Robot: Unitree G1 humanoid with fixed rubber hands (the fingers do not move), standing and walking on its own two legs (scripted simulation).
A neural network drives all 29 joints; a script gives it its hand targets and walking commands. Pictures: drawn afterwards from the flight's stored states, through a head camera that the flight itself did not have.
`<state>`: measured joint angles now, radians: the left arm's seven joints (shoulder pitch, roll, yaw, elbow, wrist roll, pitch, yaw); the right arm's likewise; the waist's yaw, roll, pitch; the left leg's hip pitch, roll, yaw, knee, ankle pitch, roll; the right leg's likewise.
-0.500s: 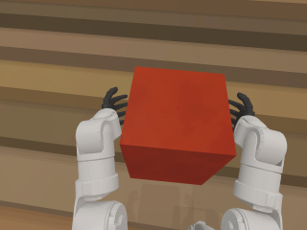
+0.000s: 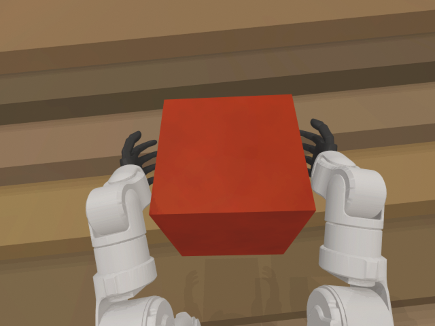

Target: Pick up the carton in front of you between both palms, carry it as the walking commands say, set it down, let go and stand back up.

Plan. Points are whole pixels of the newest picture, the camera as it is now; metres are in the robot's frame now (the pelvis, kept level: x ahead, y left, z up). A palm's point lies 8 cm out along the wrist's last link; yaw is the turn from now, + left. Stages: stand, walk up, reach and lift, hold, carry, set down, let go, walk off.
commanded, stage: carry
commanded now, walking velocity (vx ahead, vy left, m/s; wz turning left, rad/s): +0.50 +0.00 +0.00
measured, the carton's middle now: (230, 185) +0.36 -0.03 +0.08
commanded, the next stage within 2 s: none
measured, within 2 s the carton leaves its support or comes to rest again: neither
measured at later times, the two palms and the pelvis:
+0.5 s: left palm (133, 28) +0.65 +0.13 +0.27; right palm (278, 9) +0.68 -0.18 +0.27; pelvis +0.32 -0.05 +0.12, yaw +0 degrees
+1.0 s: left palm out of the picture +0.99 +0.13 +0.39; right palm out of the picture +0.97 -0.17 +0.39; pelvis +0.63 +0.01 +0.24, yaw +0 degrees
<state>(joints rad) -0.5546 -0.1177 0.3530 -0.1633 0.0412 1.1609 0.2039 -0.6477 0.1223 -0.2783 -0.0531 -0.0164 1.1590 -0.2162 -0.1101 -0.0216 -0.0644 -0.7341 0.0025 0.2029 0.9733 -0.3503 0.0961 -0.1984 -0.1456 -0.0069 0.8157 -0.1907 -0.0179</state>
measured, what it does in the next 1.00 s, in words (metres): climbs: right foot 0.12 m higher, then left foot 0.12 m higher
